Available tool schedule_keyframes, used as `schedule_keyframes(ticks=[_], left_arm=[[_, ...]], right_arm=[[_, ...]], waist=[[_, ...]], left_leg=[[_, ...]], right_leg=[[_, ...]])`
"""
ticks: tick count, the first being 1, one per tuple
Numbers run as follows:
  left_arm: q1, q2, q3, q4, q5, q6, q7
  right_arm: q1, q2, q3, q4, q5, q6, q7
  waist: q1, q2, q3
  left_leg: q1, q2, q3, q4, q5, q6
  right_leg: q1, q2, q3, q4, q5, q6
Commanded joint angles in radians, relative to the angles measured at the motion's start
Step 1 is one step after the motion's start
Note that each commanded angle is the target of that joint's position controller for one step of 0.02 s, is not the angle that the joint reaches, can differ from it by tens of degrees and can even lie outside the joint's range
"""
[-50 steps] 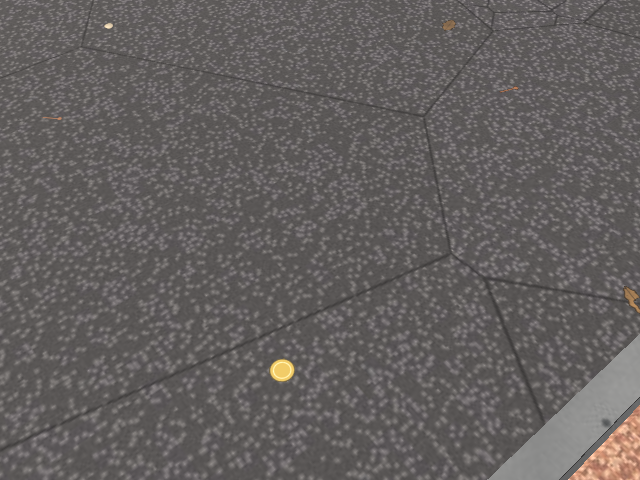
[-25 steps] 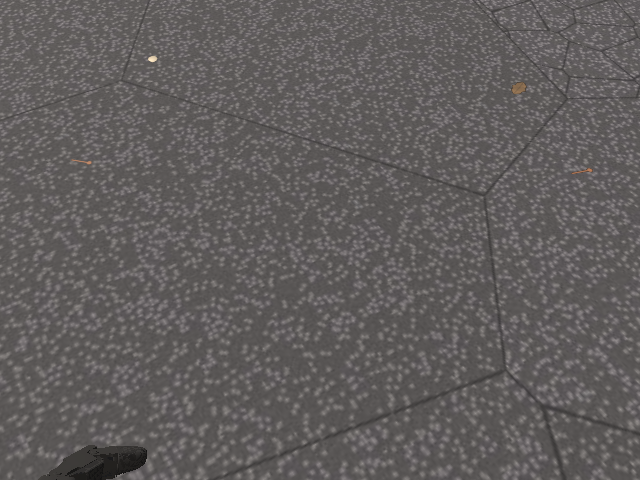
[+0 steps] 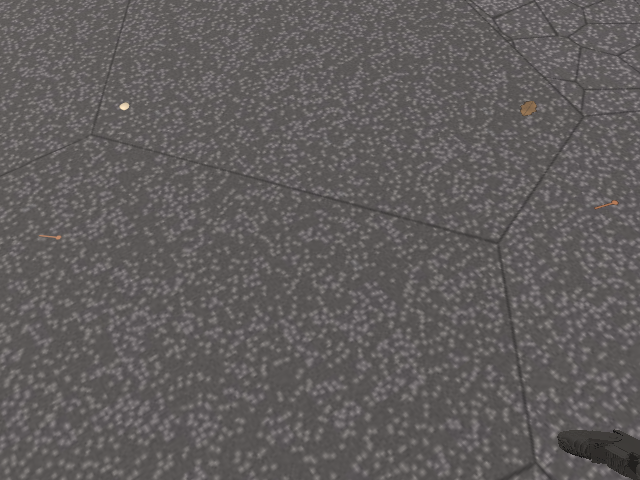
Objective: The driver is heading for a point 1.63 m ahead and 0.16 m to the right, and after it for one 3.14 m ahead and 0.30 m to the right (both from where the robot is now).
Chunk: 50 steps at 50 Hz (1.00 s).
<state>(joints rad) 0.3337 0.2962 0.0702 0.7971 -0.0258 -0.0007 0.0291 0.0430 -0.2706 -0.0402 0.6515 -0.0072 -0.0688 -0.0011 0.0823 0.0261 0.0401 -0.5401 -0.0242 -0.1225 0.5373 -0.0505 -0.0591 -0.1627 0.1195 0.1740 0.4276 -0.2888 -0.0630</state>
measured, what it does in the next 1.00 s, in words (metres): steps on the spot: left foot, then right foot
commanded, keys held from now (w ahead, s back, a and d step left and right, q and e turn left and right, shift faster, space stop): e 0.38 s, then no key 0.26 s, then q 0.36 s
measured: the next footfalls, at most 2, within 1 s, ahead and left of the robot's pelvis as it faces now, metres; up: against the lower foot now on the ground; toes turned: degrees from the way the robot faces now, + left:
left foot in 0.06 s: +0.19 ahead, +0.11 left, +0.00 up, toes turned -8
right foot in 0.48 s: +0.09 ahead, -0.13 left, +0.00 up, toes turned -18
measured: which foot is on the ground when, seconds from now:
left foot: up 0.00-0.04, down 0.06-0.48, up 0.50-0.82, down 0.84-1.00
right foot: down 0.00-0.06, up 0.08-0.46, down 0.48-0.92, up 0.94-1.00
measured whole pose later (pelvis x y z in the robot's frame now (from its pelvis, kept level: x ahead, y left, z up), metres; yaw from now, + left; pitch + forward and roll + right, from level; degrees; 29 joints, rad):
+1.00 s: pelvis +0.07 -0.02 -0.01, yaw -11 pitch +0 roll -1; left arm 0.11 0.29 0.07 0.74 0.01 0.03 0.04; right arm 0.20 -0.30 -0.07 0.80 0.00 0.01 -0.02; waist -0.03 -0.01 0.05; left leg -0.28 0.01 -0.06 0.56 -0.29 0.00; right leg -0.35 0.04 0.00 0.79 -0.48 0.00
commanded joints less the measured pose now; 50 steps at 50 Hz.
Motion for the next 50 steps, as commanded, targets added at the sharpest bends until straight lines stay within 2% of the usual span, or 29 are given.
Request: schedule_keyframes(ticks=[1,2,3,4,5,6,7,10,13,18,21,23,24,25,26,27,29,30,32,34,37,40,42,43,44,45,47,49,50], left_arm=[[-0.075,0.147,0.038,-0.092,0.001,0.004,0.015],[-0.084,0.120,0.031,-0.108,0.005,0.002,0.013],[-0.062,0.068,0.013,-0.132,0.025,-0.003,0.010],[0.126,0.034,0.002,-0.124,0.019,-0.008,0.006],[0.177,0.136,0.018,-0.095,0.011,0.001,0.001],[0.082,0.190,0.039,-0.092,0.001,0.018,0.005],[0.026,0.190,0.045,-0.099,-0.001,0.038,0.013],[-0.006,0.130,0.037,-0.128,0.004,0.066,0.014],[-0.046,0.093,0.026,-0.160,0.010,0.061,0.009],[-0.105,0.099,0.019,-0.197,0.013,0.059,-0.017],[-0.107,0.106,0.022,-0.206,0.016,0.060,-0.030],[-0.043,0.108,0.028,-0.178,0.023,0.057,-0.035],[-0.024,0.144,0.036,-0.177,0.028,0.056,-0.030],[-0.041,0.247,0.052,-0.205,0.032,0.058,-0.011],[-0.051,0.238,0.046,-0.223,0.062,0.043,-0.018],[-0.081,0.206,0.035,-0.216,0.071,0.025,-0.023],[-0.171,0.149,0.018,-0.210,0.046,0.004,-0.023],[-0.199,0.129,0.008,-0.207,0.039,0.000,-0.019],[-0.210,0.087,-0.009,-0.198,0.044,-0.004,-0.014],[-0.221,0.043,-0.023,-0.178,0.048,-0.006,-0.012],[-0.186,0.082,-0.012,-0.134,0.056,-0.003,-0.013],[-0.202,0.137,0.009,-0.117,0.035,0.010,-0.006],[-0.180,0.149,0.019,-0.096,0.020,0.016,0.002],[-0.167,0.142,0.023,-0.095,0.023,0.013,0.008],[-0.155,0.123,0.023,-0.112,0.041,0.007,0.011],[-0.193,0.104,0.021,-0.122,0.052,0.006,0.017],[-0.278,0.055,0.019,-0.145,0.043,0.014,0.024],[-0.297,0.052,0.024,-0.162,0.030,0.021,0.016],[-0.266,0.066,0.031,-0.155,0.022,0.020,0.011]], right_arm=[[0.056,-0.124,-0.046,-0.047,-0.002,-0.026,0.002],[0.100,-0.146,-0.052,-0.040,-0.012,-0.033,-0.004],[0.163,-0.204,-0.062,-0.043,-0.030,-0.030,-0.017],[0.171,-0.210,-0.058,-0.045,-0.046,-0.009,-0.019],[0.161,-0.167,-0.057,-0.040,-0.009,0.009,-0.016],[0.125,-0.108,-0.041,-0.056,-0.003,0.019,-0.019],[0.085,-0.095,-0.034,-0.057,-0.009,0.030,-0.020],[0.027,-0.119,-0.038,-0.045,-0.022,0.046,-0.024],[0.041,-0.129,-0.046,-0.026,-0.018,0.050,-0.031],[0.028,-0.176,-0.064,-0.007,-0.006,0.063,-0.027],[0.043,-0.193,-0.068,0.015,0.012,0.069,-0.018],[0.053,-0.179,-0.062,0.039,0.034,0.074,-0.016],[0.104,-0.138,-0.050,0.064,0.031,0.073,-0.011],[0.138,-0.061,-0.023,0.038,-0.026,0.067,0.004],[0.034,-0.125,-0.046,0.016,-0.016,0.068,-0.011],[0.019,-0.161,-0.059,0.025,0.006,0.074,-0.019],[0.084,-0.146,-0.064,0.075,0.008,0.091,-0.030],[0.104,-0.145,-0.066,0.086,0.001,0.096,-0.033],[0.123,-0.124,-0.061,0.098,0.008,0.095,-0.032],[0.132,-0.085,-0.042,0.117,0.013,0.093,-0.024],[0.090,-0.093,-0.031,0.107,0.015,0.094,-0.014],[0.107,-0.137,-0.041,0.099,0.025,0.093,-0.013],[0.128,-0.143,-0.040,0.099,0.015,0.090,-0.011],[0.126,-0.175,-0.046,0.091,0.009,0.089,-0.012],[0.124,-0.225,-0.062,0.098,0.015,0.090,-0.016],[0.137,-0.211,-0.066,0.098,0.027,0.091,-0.017],[0.155,-0.217,-0.070,0.092,0.012,0.086,-0.025],[0.179,-0.217,-0.070,0.088,-0.003,0.061,-0.026],[0.155,-0.225,-0.073,0.083,0.005,0.051,-0.027]], waist=[[-0.094,-0.149,-0.116],[-0.114,-0.121,-0.153],[-0.120,0.027,-0.261],[-0.040,0.250,-0.351],[-0.039,0.206,-0.358],[-0.072,0.107,-0.255],[-0.070,0.056,-0.200],[-0.052,0.105,-0.100],[-0.070,0.124,-0.125],[-0.088,0.122,-0.148],[-0.081,0.120,-0.141],[-0.045,0.096,-0.140],[-0.049,0.006,-0.130],[-0.107,-0.316,-0.144],[-0.025,-0.285,-0.128],[-0.034,-0.201,-0.106],[-0.080,-0.162,-0.097],[-0.095,-0.168,-0.094],[-0.109,-0.165,-0.113],[-0.104,-0.159,-0.122],[-0.060,-0.168,-0.100],[-0.071,-0.157,-0.066],[-0.087,-0.125,-0.060],[-0.076,-0.077,-0.071],[-0.038,0.052,-0.086],[-0.062,0.114,-0.102],[-0.107,0.193,-0.072],[-0.137,0.214,-0.075],[-0.112,0.155,-0.084]], left_leg=[[0.194,-0.019,0.017,-0.119,0.054,0.031],[0.320,0.041,0.001,-0.180,0.181,0.069],[0.547,0.242,-0.156,-0.129,0.503,0.147],[0.746,0.472,-0.437,-0.088,0.737,0.342],[0.688,0.507,-0.511,-0.116,0.511,0.377],[0.607,0.415,-0.372,-0.131,0.363,0.331],[0.518,0.350,-0.269,-0.157,0.243,0.289],[0.308,0.255,-0.085,-0.241,0.132,0.275],[0.344,0.275,-0.028,-0.258,0.156,0.307],[0.342,0.310,0.045,-0.262,0.103,0.307],[0.357,0.322,0.053,-0.219,0.087,0.284],[0.305,0.286,0.092,-0.132,0.027,0.219],[0.213,0.232,0.154,-0.023,-0.098,0.135],[-0.009,0.094,0.270,0.253,-0.495,0.016],[-0.067,0.047,0.153,0.425,-0.609,-0.002],[-0.051,0.066,0.108,0.518,-0.551,0.005],[-0.045,0.079,0.089,0.537,-0.425,0.000],[-0.014,0.078,0.088,0.550,-0.373,-0.012],[0.045,0.074,0.090,0.520,-0.315,-0.028],[0.112,0.095,0.085,0.340,-0.280,-0.032],[0.203,0.088,0.112,0.176,-0.320,-0.028],[0.212,0.066,0.140,0.070,-0.289,-0.003],[0.253,0.063,0.136,-0.061,-0.106,0.032],[0.281,0.094,0.084,-0.059,0.076,0.060],[0.299,0.130,0.024,-0.020,0.228,0.105],[0.287,0.169,-0.063,-0.067,0.188,0.165],[0.335,0.266,-0.264,-0.172,0.130,0.275],[0.413,0.341,-0.365,-0.216,0.195,0.351],[0.425,0.330,-0.334,-0.198,0.213,0.337]], right_leg=[[0.015,-0.200,0.231,0.067,0.465,-0.065],[-0.021,-0.154,0.213,0.162,0.402,-0.031],[-0.144,-0.079,0.120,0.391,0.099,0.016],[-0.364,0.044,0.032,0.616,-0.478,0.067],[-0.418,-0.054,0.002,0.752,-0.435,0.100],[-0.449,-0.084,-0.021,0.813,-0.351,0.130],[-0.455,-0.104,-0.043,0.818,-0.283,0.146],[-0.375,-0.126,-0.104,0.763,-0.166,0.163],[-0.359,-0.151,-0.130,0.639,-0.126,0.164],[-0.241,-0.177,-0.174,0.431,-0.062,0.131],[-0.169,-0.157,-0.199,0.279,-0.045,0.092],[-0.024,-0.116,-0.223,0.065,0.083,0.040],[0.076,-0.172,-0.121,-0.041,0.206,-0.001],[0.197,-0.444,0.208,-0.059,0.519,-0.112],[0.044,-0.520,0.277,-0.104,0.486,-0.254],[0.002,-0.459,0.198,-0.115,0.422,-0.237],[0.004,-0.367,0.086,-0.106,0.357,-0.150],[-0.014,-0.349,0.054,-0.102,0.412,-0.143],[-0.014,-0.323,0.011,-0.095,0.469,-0.144],[0.015,-0.303,-0.038,-0.086,0.427,-0.127],[0.014,-0.333,-0.017,-0.086,0.358,-0.148],[0.023,-0.366,0.019,-0.056,0.365,-0.158],[0.032,-0.351,-0.002,-0.023,0.364,-0.117],[0.019,-0.317,-0.035,0.020,0.299,-0.077],[-0.015,-0.230,-0.123,0.070,0.225,-0.031],[-0.031,-0.157,-0.213,0.149,0.165,0.020],[-0.185,-0.066,-0.233,0.290,-0.003,0.067],[-0.337,-0.056,-0.129,0.537,-0.352,0.071],[-0.362,-0.080,-0.095,0.584,-0.348,0.075]])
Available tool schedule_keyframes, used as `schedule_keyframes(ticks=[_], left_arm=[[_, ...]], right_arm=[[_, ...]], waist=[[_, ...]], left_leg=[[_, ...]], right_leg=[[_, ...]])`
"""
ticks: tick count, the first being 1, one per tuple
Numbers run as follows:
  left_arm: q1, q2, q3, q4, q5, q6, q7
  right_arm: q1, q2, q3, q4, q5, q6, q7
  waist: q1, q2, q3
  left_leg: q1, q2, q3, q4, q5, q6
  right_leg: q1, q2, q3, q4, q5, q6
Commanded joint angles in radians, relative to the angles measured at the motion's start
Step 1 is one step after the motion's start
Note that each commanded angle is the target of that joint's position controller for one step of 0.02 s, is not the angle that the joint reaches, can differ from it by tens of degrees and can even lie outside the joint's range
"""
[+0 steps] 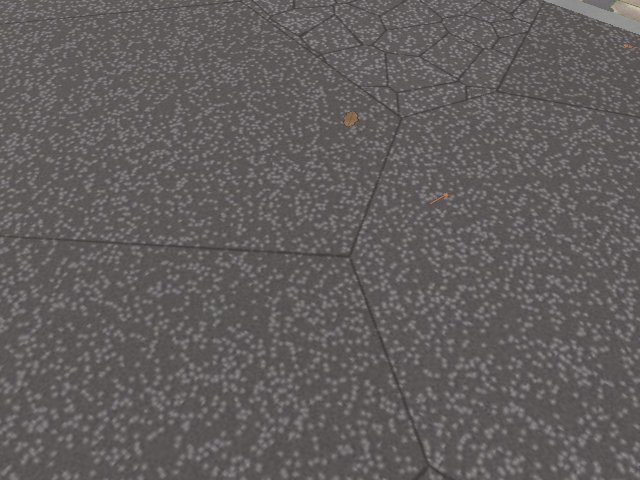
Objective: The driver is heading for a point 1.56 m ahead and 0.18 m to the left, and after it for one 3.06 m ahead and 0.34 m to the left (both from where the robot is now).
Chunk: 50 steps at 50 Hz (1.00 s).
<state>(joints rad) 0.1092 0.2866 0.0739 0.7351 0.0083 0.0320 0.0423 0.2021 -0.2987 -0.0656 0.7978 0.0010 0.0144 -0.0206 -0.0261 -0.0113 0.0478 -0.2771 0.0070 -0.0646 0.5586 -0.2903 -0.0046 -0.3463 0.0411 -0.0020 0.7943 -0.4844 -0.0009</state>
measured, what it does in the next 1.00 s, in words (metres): walks ahead: right foot, then left foot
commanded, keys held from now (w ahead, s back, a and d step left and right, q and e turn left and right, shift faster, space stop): q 0.16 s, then w+q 0.24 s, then w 0.26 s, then w+e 0.34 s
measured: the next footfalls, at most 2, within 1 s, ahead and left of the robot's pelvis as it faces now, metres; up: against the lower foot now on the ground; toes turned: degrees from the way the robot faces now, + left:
right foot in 0.16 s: +0.05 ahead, -0.13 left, +0.00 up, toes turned +9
left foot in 0.70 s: +0.16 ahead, +0.21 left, +0.00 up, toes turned +23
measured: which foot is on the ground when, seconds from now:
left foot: down 0.00-0.16, up 0.18-0.68, down 0.70-1.00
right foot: up 0.00-0.14, down 0.16-0.72, up 0.74-1.00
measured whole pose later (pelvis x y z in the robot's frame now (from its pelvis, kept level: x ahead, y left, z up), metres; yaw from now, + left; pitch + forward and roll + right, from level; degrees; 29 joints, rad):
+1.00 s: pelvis +0.21 +0.14 +0.01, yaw +13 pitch +0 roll +1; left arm 0.22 0.30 0.08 0.80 -0.03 -0.04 -0.01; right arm 0.33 -0.24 -0.07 0.86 -0.02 -0.10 0.00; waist -0.04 -0.05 0.02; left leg 0.00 -0.05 0.18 0.24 -0.25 0.06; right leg -0.70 -0.10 0.09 0.94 -0.02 -0.01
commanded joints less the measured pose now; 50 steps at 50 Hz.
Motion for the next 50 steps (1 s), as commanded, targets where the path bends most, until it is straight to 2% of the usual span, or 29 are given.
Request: schedule_keyframes(ticks=[1,2,4,7,8,9,10,11,12,13,14,16,19,22,27,30,32,33,34,35,36,37,38,39,40,41,43,46,50], left_arm=[[-0.020,0.078,0.029,-0.087,-0.013,-0.016,-0.004],[-0.020,0.071,0.026,-0.083,-0.012,-0.023,-0.005],[-0.003,0.047,0.018,-0.074,-0.015,-0.037,-0.016],[0.116,0.071,0.032,-0.035,-0.023,-0.043,-0.036],[0.141,0.116,0.046,-0.029,-0.014,-0.040,-0.031],[0.150,0.208,0.064,-0.050,0.005,-0.028,-0.014],[0.139,0.235,0.062,-0.070,0.047,-0.037,-0.024],[0.096,0.184,0.047,-0.087,0.042,-0.054,-0.025],[0.057,0.155,0.039,-0.084,0.016,-0.067,-0.019],[0.038,0.145,0.035,-0.089,0.000,-0.075,-0.009],[0.054,0.136,0.030,-0.081,-0.005,-0.082,0.000],[0.113,0.122,0.026,-0.067,0.002,-0.096,0.008],[0.186,0.124,0.028,-0.044,0.003,-0.109,0.005],[0.227,0.139,0.036,-0.021,-0.001,-0.111,-0.005],[0.245,0.162,0.047,0.017,-0.019,-0.111,-0.025],[0.273,0.174,0.051,0.049,-0.035,-0.106,-0.037],[0.273,0.188,0.054,0.066,-0.047,-0.098,-0.042],[0.250,0.197,0.054,0.069,-0.052,-0.093,-0.042],[0.243,0.186,0.045,0.077,-0.054,-0.089,-0.042],[0.251,0.144,0.026,0.082,-0.045,-0.092,-0.042],[0.248,0.042,-0.012,0.034,-0.009,-0.100,-0.047],[0.260,0.042,-0.012,0.021,-0.031,-0.122,-0.042],[0.213,0.130,0.015,0.019,-0.062,-0.132,-0.043],[0.185,0.140,0.019,0.009,-0.067,-0.133,-0.045],[0.180,0.128,0.020,0.021,-0.054,-0.128,-0.041],[0.189,0.123,0.025,0.030,-0.044,-0.115,-0.038],[0.230,0.083,0.020,0.055,-0.046,-0.091,-0.045],[0.196,0.056,0.015,0.043,-0.045,-0.075,-0.045],[0.068,0.036,0.000,-0.005,-0.035,-0.082,-0.062]], right_arm=[[-0.044,-0.195,-0.051,-0.069,0.013,-0.032,-0.010],[-0.067,-0.189,-0.053,-0.072,0.026,-0.022,-0.013],[-0.085,-0.191,-0.058,-0.076,0.028,0.010,-0.020],[-0.125,-0.173,-0.053,-0.099,0.039,0.035,-0.023],[-0.093,-0.134,-0.043,-0.097,0.033,0.035,-0.023],[-0.039,-0.044,-0.020,-0.096,0.012,0.032,-0.018],[-0.050,-0.122,-0.042,-0.125,0.016,0.014,-0.019],[-0.061,-0.184,-0.061,-0.114,0.022,0.007,-0.016],[-0.053,-0.193,-0.070,-0.098,0.023,0.007,-0.012],[-0.035,-0.177,-0.070,-0.076,0.018,0.008,-0.014],[-0.048,-0.154,-0.064,-0.074,0.017,0.005,-0.009],[-0.071,-0.122,-0.056,-0.084,0.021,-0.006,0.003],[-0.110,-0.099,-0.050,-0.110,0.023,-0.021,0.013],[-0.126,-0.069,-0.038,-0.129,0.021,-0.030,0.020],[-0.183,-0.031,-0.010,-0.156,0.019,-0.046,0.043],[-0.215,-0.033,-0.002,-0.172,0.025,-0.054,0.057],[-0.204,-0.051,-0.004,-0.176,0.027,-0.059,0.065],[-0.148,-0.064,-0.012,-0.162,0.026,-0.062,0.067],[-0.029,-0.095,-0.032,-0.121,0.025,-0.065,0.063],[0.141,-0.157,-0.065,-0.068,0.025,-0.065,0.051],[0.295,-0.259,-0.085,-0.046,0.003,-0.061,0.030],[0.272,-0.260,-0.076,-0.063,-0.002,-0.073,0.030],[0.210,-0.184,-0.053,-0.065,-0.001,-0.085,0.036],[0.154,-0.133,-0.037,-0.064,0.005,-0.092,0.039],[0.085,-0.090,-0.024,-0.066,0.008,-0.098,0.044],[0.039,-0.059,-0.017,-0.067,0.003,-0.106,0.045],[0.014,-0.044,-0.019,-0.056,-0.012,-0.124,0.042],[0.037,-0.061,-0.027,-0.029,-0.023,-0.137,0.030],[0.055,-0.085,-0.028,-0.011,-0.016,-0.133,0.011]], waist=[[0.020,0.158,-0.091],[0.020,0.149,-0.091],[0.014,0.174,-0.122],[0.063,0.181,-0.148],[0.053,0.099,-0.147],[0.026,-0.206,-0.155],[0.036,-0.266,-0.119],[0.024,-0.160,-0.058],[0.008,-0.142,-0.009],[0.003,-0.127,-0.003],[0.020,-0.118,0.009],[0.047,-0.096,-0.003],[0.083,-0.088,0.003],[0.094,-0.084,0.015],[0.100,-0.083,0.055],[0.105,-0.097,0.065],[0.082,-0.109,0.059],[0.035,-0.109,0.033],[-0.032,-0.087,-0.033],[-0.108,-0.045,-0.152],[-0.139,0.186,-0.285],[-0.108,0.255,-0.349],[-0.108,0.166,-0.229],[-0.071,0.173,-0.142],[-0.035,0.132,-0.087],[-0.006,0.153,-0.049],[0.028,0.142,-0.035],[0.034,0.085,-0.001],[0.001,0.065,0.047]], left_leg=[[0.166,0.262,-0.343,-0.202,0.440,0.239],[0.165,0.229,-0.314,-0.191,0.428,0.206],[0.126,0.186,-0.289,-0.169,0.447,0.182],[0.044,0.130,-0.294,-0.121,0.294,0.128],[-0.059,0.074,-0.252,-0.033,0.108,0.075],[-0.274,-0.074,-0.095,0.230,-0.251,-0.002],[-0.362,-0.059,-0.105,0.417,-0.340,-0.012],[-0.390,-0.006,-0.126,0.521,-0.248,-0.003],[-0.434,0.007,-0.109,0.547,-0.167,-0.003],[-0.458,0.018,-0.093,0.568,-0.105,-0.013],[-0.478,0.032,-0.084,0.590,-0.042,-0.024],[-0.486,0.042,-0.052,0.600,0.038,-0.039],[-0.540,0.054,-0.045,0.529,0.094,-0.060],[-0.539,0.061,-0.045,0.410,0.124,-0.065],[-0.422,0.077,0.037,0.187,0.144,-0.033],[-0.326,0.070,0.083,0.088,0.098,0.007],[-0.254,0.051,0.106,0.032,0.058,0.045],[-0.154,0.026,0.131,-0.017,0.074,0.067],[0.047,-0.011,0.153,-0.067,0.113,0.090],[0.306,0.003,0.114,-0.063,0.122,0.118],[0.611,0.281,-0.268,-0.110,0.015,0.210],[0.625,0.421,-0.640,-0.275,-0.128,0.307],[0.517,0.401,-0.522,-0.303,-0.155,0.271],[0.410,0.356,-0.367,-0.315,-0.139,0.228],[0.315,0.306,-0.265,-0.347,-0.077,0.195],[0.244,0.267,-0.167,-0.376,0.017,0.169],[0.177,0.229,-0.043,-0.403,0.207,0.149],[0.170,0.218,0.075,-0.421,0.382,0.154],[0.186,0.201,0.182,-0.458,0.419,0.131]], right_leg=[[-0.179,-0.023,0.087,0.147,-0.105,0.020],[-0.156,-0.024,0.071,0.056,-0.057,0.032],[-0.040,0.003,0.039,-0.075,0.053,0.055],[0.168,0.025,-0.001,-0.385,0.294,0.045],[0.274,-0.063,0.073,-0.447,0.331,0.013],[0.369,-0.317,0.369,-0.519,0.309,-0.100],[0.239,-0.458,0.585,-0.592,0.140,-0.233],[0.203,-0.426,0.547,-0.630,-0.089,-0.242],[0.206,-0.365,0.460,-0.642,-0.162,-0.193],[0.238,-0.326,0.390,-0.645,-0.149,-0.153],[0.253,-0.313,0.331,-0.652,-0.079,-0.143],[0.288,-0.294,0.241,-0.668,-0.005,-0.137],[0.363,-0.310,0.177,-0.687,0.055,-0.155],[0.386,-0.330,0.133,-0.705,0.108,-0.175],[0.331,-0.336,0.021,-0.719,0.225,-0.191],[0.321,-0.344,-0.013,-0.692,0.276,-0.191],[0.330,-0.366,-0.010,-0.658,0.329,-0.186],[0.312,-0.360,-0.031,-0.593,0.441,-0.171],[0.253,-0.324,-0.067,-0.446,0.620,-0.144],[0.146,-0.259,-0.118,-0.212,0.669,-0.101],[-0.176,-0.149,-0.144,0.199,0.246,-0.027],[-0.369,-0.029,0.040,0.428,-0.107,-0.009],[-0.443,-0.080,0.130,0.502,-0.046,-0.021],[-0.446,-0.129,0.111,0.479,0.048,-0.040],[-0.413,-0.165,0.105,0.430,0.145,-0.037],[-0.367,-0.187,0.109,0.383,0.220,-0.032],[-0.301,-0.189,0.111,0.375,0.313,-0.023],[-0.349,-0.170,0.130,0.299,0.404,-0.004],[-0.346,-0.143,0.072,0.031,0.568,-0.006]])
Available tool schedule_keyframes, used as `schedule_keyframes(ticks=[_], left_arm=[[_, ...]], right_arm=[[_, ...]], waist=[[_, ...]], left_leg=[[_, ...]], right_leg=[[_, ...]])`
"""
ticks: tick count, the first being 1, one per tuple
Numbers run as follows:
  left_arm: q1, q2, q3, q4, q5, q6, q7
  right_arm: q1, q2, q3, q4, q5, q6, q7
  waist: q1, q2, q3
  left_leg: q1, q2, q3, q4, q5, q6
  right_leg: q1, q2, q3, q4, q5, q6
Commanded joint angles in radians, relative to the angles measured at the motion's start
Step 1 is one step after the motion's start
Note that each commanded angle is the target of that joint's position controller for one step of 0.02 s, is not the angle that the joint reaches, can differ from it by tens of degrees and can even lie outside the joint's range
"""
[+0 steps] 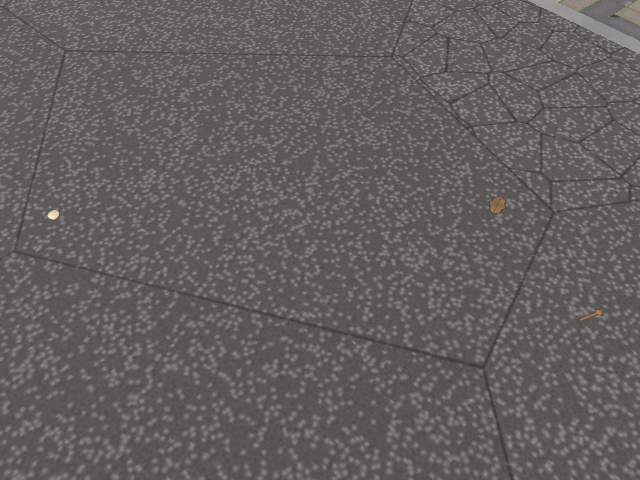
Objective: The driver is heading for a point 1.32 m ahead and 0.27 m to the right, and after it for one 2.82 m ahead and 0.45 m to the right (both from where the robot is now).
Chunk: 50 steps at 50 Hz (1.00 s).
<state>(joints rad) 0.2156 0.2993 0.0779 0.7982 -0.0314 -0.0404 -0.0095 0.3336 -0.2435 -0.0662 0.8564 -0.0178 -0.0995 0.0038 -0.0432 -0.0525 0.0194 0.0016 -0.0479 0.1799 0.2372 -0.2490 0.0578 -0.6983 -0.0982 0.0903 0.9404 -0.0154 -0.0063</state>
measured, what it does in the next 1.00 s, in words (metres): walks ahead, turning right: right foot, then left foot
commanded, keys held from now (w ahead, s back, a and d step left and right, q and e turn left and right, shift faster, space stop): w+e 0.56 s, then w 0.44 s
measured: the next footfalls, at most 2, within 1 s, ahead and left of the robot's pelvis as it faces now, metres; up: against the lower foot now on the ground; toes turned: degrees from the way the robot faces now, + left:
right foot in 0.24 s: +0.30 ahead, -0.11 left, +0.00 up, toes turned -10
left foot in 0.70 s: +0.61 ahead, +0.02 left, +0.00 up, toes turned -26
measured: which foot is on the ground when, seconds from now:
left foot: down 0.00-0.24, up 0.26-0.68, down 0.70-1.00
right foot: up 0.00-0.22, down 0.24-0.70, up 0.72-1.00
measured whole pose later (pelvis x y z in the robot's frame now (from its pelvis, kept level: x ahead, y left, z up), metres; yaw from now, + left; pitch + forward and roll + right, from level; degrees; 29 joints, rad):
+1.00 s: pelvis +0.56 -0.06 +0.00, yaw -25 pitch +2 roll +1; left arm 0.15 0.28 0.04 0.66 -0.01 -0.06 -0.01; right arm 0.38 -0.26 -0.05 0.82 0.01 -0.09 0.01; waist -0.08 -0.04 0.02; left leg -0.11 -0.05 0.01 0.28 -0.20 0.05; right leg -0.62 -0.08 0.05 0.81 -0.15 0.01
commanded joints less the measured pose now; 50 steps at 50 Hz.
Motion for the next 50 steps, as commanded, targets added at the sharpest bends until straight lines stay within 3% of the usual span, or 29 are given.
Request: schedule_keyframes(ticks=[1,5,7,9,10,11,12,13,14,15,16,17,18,21,23,26,29,31,33,34,35,36,37,38,39,40,42,46,50], left_arm=[[-0.077,0.014,-0.010,-0.083,0.007,-0.011,-0.018],[-0.199,-0.001,-0.023,-0.152,0.006,-0.015,-0.051],[-0.207,0.014,-0.017,-0.179,0.004,-0.014,-0.064],[-0.145,0.051,0.001,-0.185,0.001,-0.006,-0.067],[-0.056,0.088,0.019,-0.173,-0.001,-0.001,-0.063],[0.088,0.145,0.049,-0.143,0.000,0.002,-0.050],[0.227,0.208,0.075,-0.115,0.005,0.016,-0.027],[0.169,0.290,0.087,-0.142,0.001,0.012,-0.017],[0.187,0.213,0.061,-0.153,0.013,-0.002,-0.019],[0.160,0.160,0.047,-0.152,0.020,-0.015,-0.019],[0.096,0.133,0.038,-0.152,0.016,-0.026,-0.025],[0.036,0.097,0.028,-0.162,0.013,-0.033,-0.024],[0.003,0.090,0.022,-0.178,0.023,-0.034,-0.018],[-0.001,0.119,0.029,-0.178,0.019,-0.035,-0.002],[0.021,0.148,0.037,-0.169,0.017,-0.030,0.012],[0.069,0.157,0.040,-0.154,0.009,-0.015,0.022],[0.119,0.151,0.039,-0.135,0.003,-0.006,0.022],[0.136,0.132,0.033,-0.125,0.006,-0.005,0.024],[0.121,0.124,0.030,-0.122,0.012,-0.002,0.022],[0.121,0.094,0.020,-0.125,0.017,-0.004,0.019],[0.130,0.042,-0.001,-0.140,0.030,-0.006,0.016],[0.277,-0.015,-0.019,-0.152,0.001,-0.018,0.017],[0.268,0.076,-0.008,-0.132,-0.013,-0.022,0.021],[0.151,0.130,0.006,-0.144,-0.012,-0.021,0.021],[0.074,0.126,0.003,-0.162,0.004,-0.022,0.023],[0.026,0.113,0.003,-0.178,0.020,-0.028,0.021],[0.038,0.084,0.001,-0.177,0.021,-0.029,0.012],[-0.020,0.030,-0.021,-0.194,0.028,-0.026,0.007],[-0.138,0.009,-0.034,-0.211,0.023,-0.037,-0.005]], right_arm=[[-0.060,-0.151,-0.030,-0.063,0.006,-0.016,-0.018],[0.014,-0.176,-0.038,-0.031,0.020,0.013,-0.029],[0.011,-0.200,-0.043,-0.035,0.023,0.032,-0.036],[-0.002,-0.232,-0.050,-0.046,0.027,0.052,-0.046],[-0.017,-0.247,-0.054,-0.054,0.027,0.060,-0.048],[-0.042,-0.251,-0.053,-0.063,0.034,0.062,-0.048],[-0.046,-0.225,-0.041,-0.078,0.026,0.049,-0.046],[0.037,-0.074,0.005,-0.132,0.005,0.017,-0.024],[-0.036,-0.148,-0.004,-0.148,0.033,-0.033,-0.003],[-0.130,-0.182,-0.011,-0.185,0.069,-0.052,0.007],[-0.144,-0.168,-0.006,-0.194,0.060,-0.059,0.004],[-0.139,-0.174,-0.012,-0.180,0.031,-0.053,-0.004],[-0.117,-0.177,-0.017,-0.177,0.019,-0.040,-0.004],[-0.111,-0.149,-0.010,-0.189,0.000,-0.009,-0.006],[-0.193,-0.118,0.005,-0.218,-0.002,-0.001,-0.009],[-0.310,-0.098,0.017,-0.244,0.007,-0.005,-0.001],[-0.353,-0.128,0.008,-0.261,0.026,-0.014,0.010],[-0.341,-0.154,-0.003,-0.258,0.026,-0.025,0.020],[-0.267,-0.169,-0.017,-0.242,0.024,-0.034,0.021],[-0.182,-0.192,-0.032,-0.223,0.016,-0.039,0.016],[-0.042,-0.242,-0.045,-0.212,0.001,-0.044,0.010],[0.059,-0.338,-0.071,-0.163,-0.009,-0.031,0.018],[0.073,-0.249,-0.054,-0.159,0.022,-0.028,0.028],[0.026,-0.187,-0.036,-0.167,0.027,-0.023,0.024],[-0.021,-0.169,-0.026,-0.175,0.016,-0.015,0.022],[-0.052,-0.149,-0.019,-0.171,0.011,-0.010,0.021],[-0.067,-0.124,-0.007,-0.164,0.005,-0.013,0.017],[-0.033,-0.169,-0.017,-0.130,0.025,-0.013,0.010],[0.002,-0.200,-0.021,-0.101,0.034,0.002,0.004]], waist=[[0.003,0.097,0.087],[-0.031,0.075,0.111],[-0.009,0.096,0.078],[0.046,0.144,0.004],[0.100,0.160,-0.049],[0.181,0.144,-0.122],[0.244,0.056,-0.200],[0.111,-0.220,-0.279],[0.171,-0.084,-0.389],[0.171,-0.016,-0.251],[0.105,0.090,-0.120],[0.068,0.110,-0.084],[0.039,0.081,-0.056],[0.016,0.055,-0.029],[0.040,0.035,-0.006],[0.100,-0.008,-0.012],[0.120,-0.037,-0.030],[0.113,-0.057,-0.037],[0.063,-0.083,-0.038],[0.021,-0.076,-0.083],[-0.037,0.020,-0.213],[0.016,0.362,-0.314],[-0.014,0.300,-0.270],[-0.039,0.193,-0.142],[-0.028,0.121,-0.086],[-0.013,0.103,-0.032],[0.024,0.151,-0.028],[0.018,0.138,-0.014],[-0.023,0.132,0.005]], left_leg=[[-0.075,0.264,-0.045,-0.143,0.397,0.062],[0.083,0.308,0.007,-0.085,0.553,0.051],[0.136,0.316,0.037,0.004,0.807,0.045],[0.176,0.321,0.050,0.156,1.127,0.040],[0.157,0.320,0.048,0.291,1.194,0.038],[0.067,0.293,0.053,0.492,1.131,0.022],[-0.165,0.235,0.049,0.786,0.769,-0.016],[-0.651,-0.015,-0.048,1.213,-0.262,-0.092],[-0.760,-0.002,-0.306,1.288,-0.304,-0.063],[-0.799,0.054,-0.318,1.223,-0.225,-0.035],[-0.775,0.097,-0.303,1.101,-0.162,-0.029],[-0.719,0.134,-0.296,0.998,-0.128,-0.038],[-0.653,0.148,-0.294,0.962,-0.104,-0.052],[-0.594,0.155,-0.251,0.819,-0.052,-0.111],[-0.574,0.138,-0.226,0.658,0.068,-0.140],[-0.480,0.078,-0.209,0.414,0.296,-0.149],[-0.457,0.058,-0.237,0.316,0.320,-0.137],[-0.450,0.067,-0.251,0.281,0.276,-0.106],[-0.368,0.063,-0.227,0.243,0.212,-0.059],[-0.240,0.068,-0.224,0.224,0.192,-0.025],[-0.017,0.218,-0.381,0.233,0.161,0.043],[0.278,0.417,-0.864,0.115,-0.074,0.220],[0.288,0.446,-1.022,0.045,-0.329,0.231],[0.188,0.408,-0.877,0.037,-0.321,0.190],[0.084,0.363,-0.742,0.037,-0.203,0.163],[-0.004,0.322,-0.651,0.021,-0.080,0.161],[-0.084,0.268,-0.544,-0.016,0.069,0.150],[-0.111,0.266,-0.435,-0.071,0.223,0.180],[-0.118,0.234,-0.329,-0.084,0.264,0.151]], right_leg=[[0.007,-0.001,-0.046,-0.164,0.115,-0.006],[-0.045,0.017,-0.114,-0.290,0.072,-0.044],[0.007,0.060,-0.169,-0.314,-0.004,-0.072],[0.124,0.125,-0.221,-0.298,-0.111,-0.112],[0.241,0.152,-0.226,-0.295,-0.153,-0.138],[0.460,0.182,-0.209,-0.362,-0.124,-0.176],[0.756,0.095,-0.035,-0.418,-0.120,-0.228],[1.103,-0.186,0.565,-0.507,-0.218,-0.447],[1.132,-0.234,0.747,-0.635,-0.308,-0.467],[1.023,-0.202,0.591,-0.656,-0.277,-0.404],[0.847,-0.153,0.468,-0.667,-0.167,-0.362],[0.739,-0.112,0.379,-0.674,-0.074,-0.332],[0.643,-0.085,0.331,-0.694,0.000,-0.328],[0.487,-0.048,0.243,-0.728,0.124,-0.325],[0.415,-0.002,0.176,-0.727,0.115,-0.296],[0.376,0.050,0.139,-0.691,-0.008,-0.232],[0.451,0.012,0.210,-0.634,-0.102,-0.210],[0.529,-0.031,0.265,-0.577,-0.129,-0.196],[0.553,-0.041,0.285,-0.511,-0.074,-0.172],[0.542,0.003,0.255,-0.405,0.010,-0.145],[0.450,0.061,0.186,-0.138,-0.089,-0.105],[0.103,0.213,0.056,0.203,-0.488,-0.028],[-0.053,0.166,0.108,0.342,-0.554,-0.018],[-0.098,0.128,0.108,0.381,-0.466,-0.020],[-0.077,0.091,0.065,0.361,-0.397,-0.020],[-0.066,0.062,0.050,0.298,-0.345,-0.021],[0.018,0.020,0.024,0.205,-0.291,-0.017],[0.016,0.001,-0.025,0.000,-0.232,0.011],[0.082,0.019,-0.058,-0.250,-0.025,0.020]])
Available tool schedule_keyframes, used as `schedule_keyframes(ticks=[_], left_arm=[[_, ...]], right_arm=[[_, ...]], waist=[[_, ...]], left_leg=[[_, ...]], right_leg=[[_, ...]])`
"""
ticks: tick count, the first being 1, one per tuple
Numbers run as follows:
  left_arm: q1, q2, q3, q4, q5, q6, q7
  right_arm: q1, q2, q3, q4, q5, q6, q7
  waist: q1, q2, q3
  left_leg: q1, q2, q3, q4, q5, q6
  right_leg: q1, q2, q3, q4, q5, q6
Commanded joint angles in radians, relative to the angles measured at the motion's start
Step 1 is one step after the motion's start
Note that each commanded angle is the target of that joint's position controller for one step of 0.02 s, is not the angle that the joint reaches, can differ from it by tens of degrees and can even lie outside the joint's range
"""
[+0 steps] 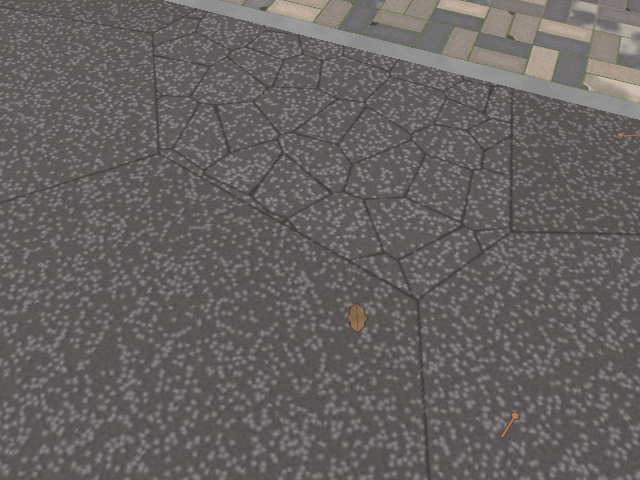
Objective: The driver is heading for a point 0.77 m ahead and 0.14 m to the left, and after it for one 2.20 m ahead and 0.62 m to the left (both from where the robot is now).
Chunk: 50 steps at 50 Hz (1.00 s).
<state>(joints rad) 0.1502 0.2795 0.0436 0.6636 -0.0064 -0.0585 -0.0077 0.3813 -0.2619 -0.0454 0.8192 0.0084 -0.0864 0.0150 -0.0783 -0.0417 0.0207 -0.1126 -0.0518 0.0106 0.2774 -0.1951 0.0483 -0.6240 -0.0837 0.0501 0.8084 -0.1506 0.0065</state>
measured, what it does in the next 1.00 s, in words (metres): walks ahead, turning left: right foot, then left foot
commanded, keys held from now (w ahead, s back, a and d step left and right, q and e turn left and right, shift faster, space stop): w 0.16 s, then w+q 0.84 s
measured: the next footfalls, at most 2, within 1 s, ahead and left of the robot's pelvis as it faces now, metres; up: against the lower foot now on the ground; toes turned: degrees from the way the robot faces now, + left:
right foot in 0.20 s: +0.28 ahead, -0.15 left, +0.00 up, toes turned -1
left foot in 0.74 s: +0.54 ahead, +0.13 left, +0.00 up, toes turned +18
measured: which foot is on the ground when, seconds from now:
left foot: down 0.00-0.22, up 0.24-0.72, down 0.74-1.00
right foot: up 0.00-0.18, down 0.20-0.72, up 0.74-1.00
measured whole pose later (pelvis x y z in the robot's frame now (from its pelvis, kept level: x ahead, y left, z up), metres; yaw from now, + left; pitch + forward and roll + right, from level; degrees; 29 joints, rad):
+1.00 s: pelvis +0.53 +0.05 +0.00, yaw +25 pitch +2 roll +0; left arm 0.10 0.31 0.05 0.71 0.01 -0.09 0.00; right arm 0.32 -0.28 -0.06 0.70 0.01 -0.04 0.01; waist -0.05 -0.02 0.04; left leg -0.20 -0.11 -0.08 0.35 -0.18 0.10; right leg -0.65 -0.10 0.09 0.88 -0.18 0.06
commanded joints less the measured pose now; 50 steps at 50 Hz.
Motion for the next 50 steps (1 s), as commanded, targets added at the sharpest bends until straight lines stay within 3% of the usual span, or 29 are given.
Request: schedule_keyframes(ticks=[1,4,6,8,9,10,11,12,13,14,15,17,19,22,26,31,34,35,36,37,38,39,40,41,42,43,45,47,50], left_arm=[[-0.100,0.031,0.000,-0.080,-0.005,-0.022,-0.010],[-0.174,0.041,0.002,-0.104,-0.014,-0.028,-0.023],[-0.196,0.055,0.006,-0.117,-0.015,-0.033,-0.032],[-0.136,0.084,0.020,-0.104,-0.011,-0.036,-0.035],[-0.032,0.115,0.039,-0.073,-0.004,-0.037,-0.029],[0.129,0.166,0.062,-0.037,0.005,-0.036,-0.018],[0.271,0.269,0.085,-0.023,0.027,-0.029,-0.006],[0.300,0.227,0.075,-0.007,0.014,-0.020,-0.008],[0.251,0.166,0.055,-0.004,0.005,-0.019,-0.007],[0.189,0.132,0.043,-0.006,0.002,-0.019,-0.006],[0.128,0.102,0.033,-0.003,0.006,-0.023,-0.010],[0.058,0.074,0.029,0.005,0.017,-0.041,-0.015],[0.043,0.081,0.036,0.025,0.020,-0.059,-0.014],[0.060,0.102,0.045,0.060,0.026,-0.066,-0.004],[0.085,0.134,0.052,0.087,0.017,-0.057,0.010],[0.168,0.174,0.067,0.135,-0.006,-0.021,0.017],[0.153,0.211,0.078,0.136,-0.014,0.003,0.026],[0.145,0.222,0.081,0.132,-0.016,0.012,0.031],[0.129,0.220,0.077,0.127,-0.019,0.018,0.035],[0.144,0.187,0.062,0.112,-0.003,0.011,0.039],[0.246,0.034,0.013,0.058,0.031,-0.018,0.019],[0.140,0.111,0.022,0.050,-0.002,-0.058,0.004],[0.038,0.157,0.034,0.015,-0.038,-0.077,-0.004],[0.024,0.142,0.028,0.009,-0.028,-0.088,0.000],[0.025,0.145,0.033,0.020,-0.001,-0.088,0.007],[0.048,0.153,0.039,0.024,0.009,-0.078,0.007],[0.072,0.135,0.039,0.027,0.019,-0.054,0.007],[0.036,0.107,0.029,0.014,0.025,-0.040,0.010],[-0.084,0.073,0.013,-0.014,0.023,-0.040,0.006]], right_arm=[[-0.030,-0.186,-0.041,-0.054,0.010,-0.009,-0.007],[0.021,-0.193,-0.041,-0.024,0.015,0.004,-0.006],[0.030,-0.204,-0.044,-0.011,0.018,0.014,-0.010],[0.013,-0.223,-0.049,-0.007,0.019,0.025,-0.015],[0.008,-0.216,-0.045,-0.007,0.021,0.029,-0.017],[-0.002,-0.185,-0.030,-0.020,0.011,0.027,-0.018],[0.056,-0.087,0.002,-0.059,-0.008,0.012,-0.016],[0.086,-0.086,0.007,-0.050,0.010,-0.004,-0.014],[0.012,-0.181,-0.022,-0.058,0.035,-0.010,-0.011],[-0.051,-0.183,-0.024,-0.076,0.040,-0.009,-0.009],[-0.080,-0.168,-0.025,-0.079,0.029,-0.002,-0.010],[-0.046,-0.135,-0.028,-0.064,0.019,0.026,-0.013],[-0.035,-0.101,-0.025,-0.061,0.020,0.046,-0.015],[-0.096,-0.093,-0.027,-0.087,0.014,0.051,-0.016],[-0.221,-0.065,-0.014,-0.128,0.011,0.039,0.010],[-0.359,-0.062,-0.008,-0.210,0.012,0.041,0.040],[-0.323,-0.099,-0.028,-0.235,0.011,0.047,0.051],[-0.241,-0.129,-0.045,-0.223,0.012,0.051,0.049],[-0.094,-0.175,-0.074,-0.189,0.015,0.053,0.040],[0.065,-0.255,-0.109,-0.153,0.017,0.064,0.018],[0.028,-0.358,-0.121,-0.161,0.024,0.057,0.011],[0.062,-0.272,-0.095,-0.191,0.016,0.043,0.015],[0.030,-0.222,-0.080,-0.182,0.006,0.031,0.017],[-0.030,-0.201,-0.073,-0.186,0.009,0.025,0.016],[-0.098,-0.171,-0.064,-0.198,0.008,0.025,0.014],[-0.136,-0.150,-0.055,-0.217,-0.005,0.024,0.009],[-0.156,-0.154,-0.056,-0.224,-0.004,0.021,0.002],[-0.137,-0.180,-0.063,-0.213,0.000,0.020,-0.011],[-0.100,-0.197,-0.069,-0.195,0.009,0.028,-0.026]], waist=[[0.001,0.121,0.009],[-0.019,0.123,0.027],[-0.008,0.129,0.035],[0.045,0.137,0.000],[0.103,0.120,-0.063],[0.179,0.095,-0.176],[0.196,-0.107,-0.344],[0.194,-0.231,-0.424],[0.199,-0.125,-0.260],[0.174,-0.087,-0.157],[0.141,-0.047,-0.083],[0.082,-0.078,-0.032],[0.060,-0.054,-0.012],[0.066,-0.019,0.013],[0.111,0.002,0.043],[0.157,0.015,0.084],[0.108,-0.032,0.021],[0.058,-0.045,-0.034],[-0.028,-0.030,-0.112],[-0.094,0.061,-0.205],[0.038,0.319,-0.285],[-0.042,0.193,-0.399],[-0.054,0.146,-0.255],[-0.007,0.069,-0.165],[0.035,0.042,-0.106],[0.071,0.068,-0.091],[0.099,0.072,-0.073],[0.096,0.069,-0.046],[0.050,0.096,-0.021]], left_leg=[[-0.004,0.235,-0.144,-0.120,0.216,0.154],[0.044,0.265,-0.147,-0.099,0.225,0.144],[0.098,0.292,-0.157,-0.069,0.264,0.130],[0.125,0.293,-0.139,0.015,0.432,0.107],[0.091,0.255,-0.111,0.142,0.562,0.086],[-0.036,0.206,-0.080,0.347,0.505,0.053],[-0.397,0.078,-0.012,0.731,0.101,-0.016],[-0.577,0.015,-0.106,0.929,-0.389,-0.030],[-0.662,0.071,-0.146,1.002,-0.343,-0.025],[-0.665,0.115,-0.118,0.982,-0.255,-0.022],[-0.636,0.144,-0.105,0.932,-0.186,-0.029],[-0.532,0.181,-0.114,0.878,-0.095,-0.044],[-0.518,0.181,-0.117,0.863,-0.041,-0.061],[-0.581,0.179,-0.139,0.752,0.094,-0.074],[-0.545,0.164,-0.066,0.508,0.276,-0.058],[-0.606,0.148,-0.005,0.366,0.195,-0.011],[-0.483,0.072,0.076,0.351,0.044,0.042],[-0.371,0.030,0.101,0.351,0.002,0.066],[-0.155,-0.014,0.106,0.289,0.046,0.102],[0.156,0.070,-0.064,0.261,0.069,0.157],[0.485,0.328,-0.635,0.182,-0.081,0.349],[0.535,0.385,-0.840,0.043,-0.183,0.376],[0.440,0.357,-0.691,0.018,-0.109,0.321],[0.293,0.314,-0.572,0.020,-0.013,0.287],[0.158,0.276,-0.479,0.010,0.099,0.264],[0.066,0.252,-0.429,-0.010,0.188,0.260],[-0.032,0.228,-0.378,-0.041,0.276,0.266],[-0.106,0.202,-0.315,-0.055,0.323,0.260],[-0.157,0.140,-0.251,-0.044,0.241,0.205]], right_leg=[[0.029,0.015,-0.027,-0.161,0.145,0.008],[0.052,0.033,-0.035,-0.237,0.165,-0.007],[0.059,0.041,-0.034,-0.277,0.114,-0.033],[0.171,0.068,-0.057,-0.322,0.072,-0.066],[0.344,0.088,-0.073,-0.359,0.086,-0.092],[0.605,0.023,-0.013,-0.332,0.109,-0.134],[0.999,-0.247,0.346,-0.318,0.078,-0.252],[1.049,-0.347,0.638,-0.451,-0.083,-0.329],[0.920,-0.309,0.531,-0.485,-0.169,-0.284],[0.789,-0.267,0.392,-0.512,-0.160,-0.249],[0.664,-0.222,0.301,-0.557,-0.112,-0.229],[0.509,-0.174,0.173,-0.631,-0.018,-0.208],[0.454,-0.170,0.083,-0.672,0.089,-0.216],[0.477,-0.163,-0.024,-0.688,0.195,-0.212],[0.509,-0.141,-0.148,-0.699,0.227,-0.180],[0.693,-0.201,-0.196,-0.638,0.308,-0.161],[0.755,-0.206,-0.239,-0.472,0.721,-0.128],[0.748,-0.196,-0.253,-0.342,0.860,-0.115],[0.671,-0.162,-0.279,-0.141,0.862,-0.086],[0.434,-0.120,-0.279,0.153,0.581,-0.041],[-0.032,0.094,-0.191,0.505,-0.391,0.023],[-0.140,0.108,0.038,0.603,-0.446,0.008],[-0.210,0.061,0.048,0.579,-0.350,-0.015],[-0.181,0.018,0.042,0.491,-0.263,-0.025],[-0.119,-0.011,0.038,0.402,-0.220,-0.018],[-0.046,-0.030,0.046,0.362,-0.186,-0.009],[0.007,-0.030,0.028,0.288,-0.161,0.022],[0.015,-0.017,0.007,0.179,-0.095,0.055],[0.062,0.024,-0.003,-0.068,0.122,0.073]])
Velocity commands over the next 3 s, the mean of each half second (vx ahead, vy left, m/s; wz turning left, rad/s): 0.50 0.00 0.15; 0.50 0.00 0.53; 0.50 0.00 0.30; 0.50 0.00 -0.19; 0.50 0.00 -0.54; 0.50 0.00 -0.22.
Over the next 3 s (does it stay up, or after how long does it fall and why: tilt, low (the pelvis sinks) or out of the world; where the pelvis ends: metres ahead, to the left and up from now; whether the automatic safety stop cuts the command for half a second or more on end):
stays up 1.56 0.45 0.00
